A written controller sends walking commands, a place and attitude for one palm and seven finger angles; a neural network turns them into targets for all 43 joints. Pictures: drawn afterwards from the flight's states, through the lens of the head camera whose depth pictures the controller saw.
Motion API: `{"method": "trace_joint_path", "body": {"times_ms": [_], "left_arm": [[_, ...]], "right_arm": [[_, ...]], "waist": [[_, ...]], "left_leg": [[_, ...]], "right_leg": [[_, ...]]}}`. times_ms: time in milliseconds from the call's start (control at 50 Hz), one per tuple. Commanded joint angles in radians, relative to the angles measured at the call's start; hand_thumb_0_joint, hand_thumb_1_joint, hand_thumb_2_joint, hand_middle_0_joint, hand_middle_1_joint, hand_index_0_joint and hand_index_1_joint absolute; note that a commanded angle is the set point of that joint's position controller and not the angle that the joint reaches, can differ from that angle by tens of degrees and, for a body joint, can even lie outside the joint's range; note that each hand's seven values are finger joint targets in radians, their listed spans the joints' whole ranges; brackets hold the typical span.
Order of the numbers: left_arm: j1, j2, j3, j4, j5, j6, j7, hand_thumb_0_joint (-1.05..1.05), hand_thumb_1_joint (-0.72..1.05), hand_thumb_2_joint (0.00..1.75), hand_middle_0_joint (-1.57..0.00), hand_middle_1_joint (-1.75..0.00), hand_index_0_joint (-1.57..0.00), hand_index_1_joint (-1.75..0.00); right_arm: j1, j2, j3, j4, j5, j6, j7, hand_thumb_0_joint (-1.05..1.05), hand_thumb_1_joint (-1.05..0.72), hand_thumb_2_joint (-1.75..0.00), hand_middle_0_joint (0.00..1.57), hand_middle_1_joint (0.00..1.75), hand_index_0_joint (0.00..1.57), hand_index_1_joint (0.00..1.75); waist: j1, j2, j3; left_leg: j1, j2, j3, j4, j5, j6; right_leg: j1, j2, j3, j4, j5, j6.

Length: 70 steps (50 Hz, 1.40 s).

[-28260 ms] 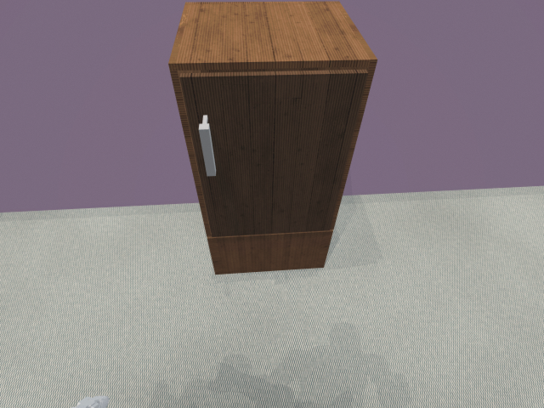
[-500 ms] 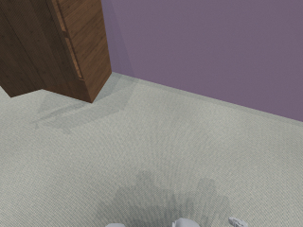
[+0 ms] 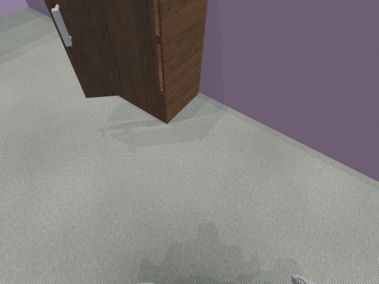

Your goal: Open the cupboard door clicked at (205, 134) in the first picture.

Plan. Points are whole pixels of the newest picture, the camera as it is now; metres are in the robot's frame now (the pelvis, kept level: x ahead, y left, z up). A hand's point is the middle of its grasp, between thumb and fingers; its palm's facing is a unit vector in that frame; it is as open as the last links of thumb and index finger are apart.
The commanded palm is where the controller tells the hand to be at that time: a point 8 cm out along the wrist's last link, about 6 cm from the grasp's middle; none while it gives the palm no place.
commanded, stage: turn to face it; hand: left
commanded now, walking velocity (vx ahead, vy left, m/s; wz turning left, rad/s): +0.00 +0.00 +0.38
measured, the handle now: (63, 25) +1.02 +0.58 -0.04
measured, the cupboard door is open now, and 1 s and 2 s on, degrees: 44 44 44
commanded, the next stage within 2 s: take the last steps up to it in 0.34 s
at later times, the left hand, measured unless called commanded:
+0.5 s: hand out of the picture +0.02 +0.17 -0.15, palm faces +0.21 -0.95 -0.23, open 7.4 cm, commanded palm none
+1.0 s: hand out of the picture +0.13 +0.21 -0.15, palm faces +0.34 -0.91 -0.23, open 7.4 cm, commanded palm none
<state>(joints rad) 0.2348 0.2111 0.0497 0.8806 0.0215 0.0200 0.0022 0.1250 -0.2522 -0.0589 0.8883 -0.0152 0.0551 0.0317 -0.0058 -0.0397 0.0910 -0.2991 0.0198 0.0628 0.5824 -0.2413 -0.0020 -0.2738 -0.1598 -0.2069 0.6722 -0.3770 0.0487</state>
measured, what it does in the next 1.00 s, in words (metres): walks ahead, turning left: right foot, then left foot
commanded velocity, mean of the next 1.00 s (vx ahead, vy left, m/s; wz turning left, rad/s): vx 0.17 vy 0.09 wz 0.22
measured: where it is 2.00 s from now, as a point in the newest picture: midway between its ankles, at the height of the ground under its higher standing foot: (145, 227)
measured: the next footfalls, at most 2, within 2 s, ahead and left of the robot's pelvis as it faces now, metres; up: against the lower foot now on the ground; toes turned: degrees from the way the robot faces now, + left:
right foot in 0.28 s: +0.05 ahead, -0.14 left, +0.00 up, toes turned +3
left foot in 0.60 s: +0.02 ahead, +0.10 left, +0.00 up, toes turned +16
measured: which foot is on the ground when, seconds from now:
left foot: down 0.00-0.28, up 0.30-0.58, down 0.60-0.92, up 0.94-1.00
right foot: up 0.00-0.26, down 0.28-0.60, up 0.62-0.90, down 0.92-1.00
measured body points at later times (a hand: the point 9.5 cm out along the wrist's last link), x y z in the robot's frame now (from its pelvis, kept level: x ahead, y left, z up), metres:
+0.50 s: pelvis +0.01 -0.03 +0.02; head +0.05 -0.02 +0.46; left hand +0.01 +0.22 -0.13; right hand +0.14 -0.26 -0.13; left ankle -0.03 +0.09 -0.68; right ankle +0.01 -0.15 -0.72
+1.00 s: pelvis +0.10 +0.00 +0.00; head +0.13 -0.01 +0.45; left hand +0.11 +0.26 -0.13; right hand +0.15 -0.24 -0.16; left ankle +0.00 +0.09 -0.67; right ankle +0.15 -0.11 -0.72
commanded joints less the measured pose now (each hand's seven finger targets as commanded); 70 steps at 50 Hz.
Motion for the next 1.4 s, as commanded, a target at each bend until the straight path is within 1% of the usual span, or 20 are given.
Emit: {"method": "trace_joint_path", "body": {"times_ms": [0,220,260,280,420,520,540,580,600,720,840,860,900,920,1040,1140,1220,1260,1300,1380], "left_arm": [[-0.107,0.132,0.032,-0.131,-0.003,0.007,0.018,0.0,0.9,0.9,-0.2,-0.3,-0.2,-0.3],[0.065,0.102,0.033,-0.006,-0.011,-0.002,0.007,0.0,0.9,0.9,-0.2,-0.3,-0.2,-0.3],[0.083,0.227,0.056,-0.005,0.007,-0.02,0.02,0.0,0.9,0.9,-0.2,-0.3,-0.2,-0.3],[0.079,0.261,0.055,-0.02,0.008,-0.019,0.017,0.0,0.9,0.9,-0.2,-0.3,-0.2,-0.3],[0.046,0.173,0.039,0.007,0.01,-0.035,0.029,0.0,0.9,0.9,-0.2,-0.3,-0.2,-0.3],[0.047,0.201,0.058,0.042,0.001,-0.036,0.011,0.0,0.9,0.9,-0.2,-0.3,-0.2,-0.3],[0.025,0.183,0.057,0.035,-0.006,-0.03,0.005,0.0,0.9,0.9,-0.2,-0.3,-0.2,-0.3],[-0.057,0.084,0.035,-0.038,-0.007,-0.023,-0.01,0.0,0.9,0.9,-0.2,-0.3,-0.2,-0.3],[-0.125,0.098,0.033,-0.044,0.004,-0.02,-0.007,0.0,0.9,0.9,-0.2,-0.3,-0.2,-0.3],[-0.109,0.059,0.022,0.013,-0.001,-0.031,-0.032,0.0,0.9,0.9,-0.2,-0.3,-0.2,-0.3],[-0.012,0.06,0.028,0.046,0.001,-0.038,-0.031,0.0,0.9,0.9,-0.2,-0.3,-0.2,-0.3],[0.064,0.088,0.041,0.072,0.003,-0.044,-0.027,0.0,0.9,0.9,-0.2,-0.3,-0.2,-0.3],[0.26,0.255,0.076,0.114,0.004,-0.056,-0.008,0.0,0.9,0.9,-0.2,-0.3,-0.2,-0.3],[0.218,0.235,0.071,0.1,-0.003,-0.052,0.005,0.0,0.9,0.9,-0.2,-0.3,-0.2,-0.3],[0.078,0.114,0.042,0.094,0.004,-0.092,0.008,0.0,0.9,0.9,-0.2,-0.3,-0.2,-0.3],[0.133,0.144,0.045,0.152,0.008,-0.097,0.002,0.0,0.9,0.9,-0.2,-0.3,-0.2,-0.3],[0.1,0.139,0.049,0.159,0.004,-0.077,-0.002,0.0,0.9,0.9,-0.2,-0.3,-0.2,-0.3],[0.085,0.037,0.024,0.099,-0.005,-0.069,-0.01,0.0,0.9,0.9,-0.2,-0.3,-0.2,-0.3],[-0.018,0.021,0.013,0.06,-0.002,-0.074,-0.005,0.0,0.9,0.9,-0.2,-0.3,-0.2,-0.3],[0.018,0.009,0.014,0.103,0.002,-0.052,-0.022,0.0,0.9,0.9,-0.2,-0.3,-0.2,-0.3]], "right_arm": [[0.185,-0.25,-0.064,-0.022,-0.015,-0.033,-0.031,0.0,-0.9,-0.9,0.2,0.3,0.2,0.3],[-0.011,-0.149,-0.035,-0.039,-0.006,-0.025,-0.046,0.0,-0.9,-0.9,0.2,0.3,0.2,0.3],[0.006,-0.05,-0.02,-0.062,0.007,-0.023,-0.035,0.0,-0.9,-0.9,0.2,0.3,0.2,0.3],[-0.02,-0.063,-0.022,-0.076,0.004,-0.02,-0.028,0.0,-0.9,-0.9,0.2,0.3,0.2,0.3],[-0.033,-0.005,-0.006,-0.005,0.01,-0.018,-0.023,0.0,-0.9,-0.9,0.2,0.3,0.2,0.3],[0.04,-0.019,0.002,0.028,0.0,-0.043,-0.017,0.0,-0.9,-0.9,0.2,0.3,0.2,0.3],[0.09,-0.048,-0.003,0.041,-0.003,-0.052,-0.02,0.0,-0.9,-0.9,0.2,0.3,0.2,0.3],[0.244,-0.207,-0.039,0.061,-0.022,-0.053,-0.037,0.0,-0.9,-0.9,0.2,0.3,0.2,0.3],[0.262,-0.186,-0.034,0.074,-0.021,-0.053,-0.043,0.0,-0.9,-0.9,0.2,0.3,0.2,0.3],[0.187,-0.101,-0.001,0.072,-0.012,-0.096,-0.057,0.0,-0.9,-0.9,0.2,0.3,0.2,0.3],[0.17,-0.097,-0.003,0.106,-0.007,-0.085,-0.046,0.0,-0.9,-0.9,0.2,0.3,0.2,0.3],[0.154,-0.081,-0.002,0.101,-0.002,-0.086,-0.044,0.0,-0.9,-0.9,0.2,0.3,0.2,0.3],[0.129,-0.024,0.002,0.045,0.004,-0.086,-0.032,0.0,-0.9,-0.9,0.2,0.3,0.2,0.3],[0.114,-0.068,-0.008,0.036,-0.006,-0.077,-0.029,0.0,-0.9,-0.9,0.2,0.3,0.2,0.3],[0.108,0.032,-0.003,0.086,-0.01,-0.057,0.005,0.0,-0.9,-0.9,0.2,0.3,0.2,0.3],[0.031,0.055,0.004,0.05,-0.005,-0.076,0.02,0.0,-0.9,-0.9,0.2,0.3,0.2,0.3],[0.174,-0.017,-0.007,0.081,-0.01,-0.096,0.006,0.0,-0.9,-0.9,0.2,0.3,0.2,0.3],[0.433,-0.207,-0.053,0.135,-0.026,-0.103,-0.028,0.0,-0.9,-0.9,0.2,0.3,0.2,0.3],[0.371,-0.182,-0.037,0.126,-0.021,-0.101,-0.048,0.0,-0.9,-0.9,0.2,0.3,0.2,0.3],[0.209,-0.063,0.001,0.097,-0.017,-0.122,-0.056,0.0,-0.9,-0.9,0.2,0.3,0.2,0.3]], "waist": [[-0.089,0.234,-0.182],[0.044,0.155,-0.129],[0.048,-0.201,-0.101],[0.07,-0.211,-0.105],[0.042,-0.159,-0.106],[0.021,-0.121,-0.103],[-0.009,-0.032,-0.115],[-0.082,0.364,-0.104],[-0.098,0.301,-0.084],[-0.01,0.166,-0.053],[0.052,0.14,-0.031],[0.091,0.059,-0.041],[0.165,-0.328,-0.097],[0.132,-0.217,-0.042],[0.027,-0.104,-0.035],[0.054,-0.106,-0.028],[-0.031,-0.023,-0.078],[-0.13,0.377,-0.193],[-0.108,0.315,-0.176],[-0.009,0.163,-0.072]], "left_leg": [[0.245,0.378,-0.458,-0.217,0.421,0.249],[-0.058,0.145,-0.261,-0.131,0.166,0.101],[-0.248,-0.059,-0.076,0.156,-0.201,-0.017],[-0.205,-0.062,-0.084,0.364,-0.365,-0.016],[-0.138,-0.024,-0.023,0.271,-0.262,-0.04],[0.081,-0.036,0.036,-0.09,-0.101,-0.021],[0.197,-0.011,-0.012,-0.191,-0.063,0.003],[0.35,0.345,-0.494,-0.343,-0.061,0.216],[0.284,0.349,-0.514,-0.368,-0.176,0.254],[0.189,0.204,-0.258,-0.341,0.111,0.2],[-0.009,0.139,-0.173,-0.238,-0.048,0.151],[-0.114,0.083,-0.134,-0.125,-0.108,0.114],[-0.402,-0.057,-0.009,0.404,-0.416,0.023],[-0.412,0.013,-0.088,0.536,-0.349,0.016],[-0.258,0.087,-0.027,0.37,-0.029,-0.035],[-0.156,0.037,0.051,0.075,0.015,-0.032],[0.193,-0.01,0.099,-0.115,0.033,-0.006],[0.469,0.341,-0.401,-0.271,-0.027,0.156],[0.389,0.382,-0.439,-0.298,-0.032,0.233],[0.142,0.294,-0.192,-0.36,0.079,0.172]], "right_leg": [[-0.309,0.043,0.163,0.435,-0.266,0.023],[0.138,0.137,0.129,-0.14,0.115,0.001],[0.224,-0.183,0.493,-0.393,0.144,-0.119],[0.112,-0.302,0.537,-0.43,0.193,-0.21],[0.206,-0.148,0.25,-0.28,0.685,-0.185],[0.105,-0.147,0.229,-0.259,0.231,-0.125],[0.002,-0.115,0.192,-0.177,0.105,-0.088],[-0.362,0.09,0.047,0.264,-0.265,-0.003],[-0.4,0.066,0.136,0.387,-0.244,-0.023],[-0.278,0.049,0.143,0.283,-0.031,-0.024],[0.098,0.117,0.07,-0.081,0.087,-0.021],[0.26,0.095,0.107,-0.17,0.096,-0.033],[0.447,-0.358,0.702,-0.488,-0.16,-0.205],[0.323,-0.396,0.741,-0.542,-0.33,-0.255],[0.106,-0.191,0.243,-0.505,0.136,-0.154],[0.139,-0.173,0.16,-0.449,0.259,-0.144],[0.007,-0.103,0.087,-0.228,0.215,-0.093],[-0.326,0.107,-0.005,0.343,-0.241,-0.022],[-0.459,0.058,0.153,0.608,-0.18,-0.065],[-0.321,0.008,0.161,0.457,-0.015,-0.05]]}}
